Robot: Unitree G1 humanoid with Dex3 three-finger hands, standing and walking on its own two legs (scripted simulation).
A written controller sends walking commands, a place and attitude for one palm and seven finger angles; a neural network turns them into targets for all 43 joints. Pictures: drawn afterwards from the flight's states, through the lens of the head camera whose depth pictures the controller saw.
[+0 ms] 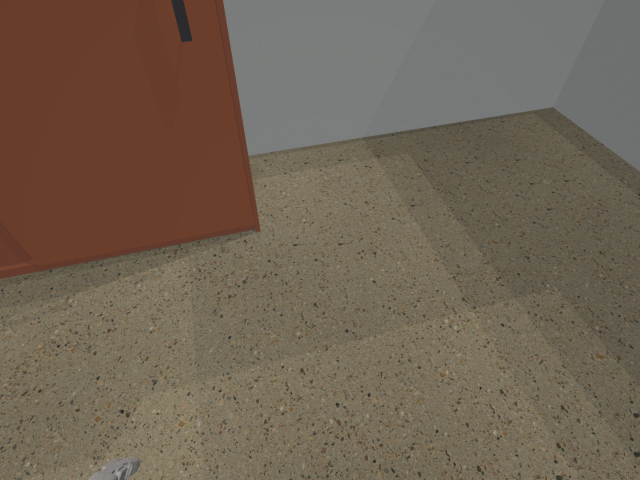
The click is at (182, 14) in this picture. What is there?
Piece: wardrobe's sliding door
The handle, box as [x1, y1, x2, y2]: [171, 0, 191, 41]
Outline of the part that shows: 171,0 181,40 191,40 182,0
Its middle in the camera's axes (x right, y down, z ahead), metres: -0.37 -0.65 +0.94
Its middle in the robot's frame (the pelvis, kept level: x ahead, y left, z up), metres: +1.14 +0.44 +0.21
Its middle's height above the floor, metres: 0.98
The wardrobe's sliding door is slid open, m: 0.00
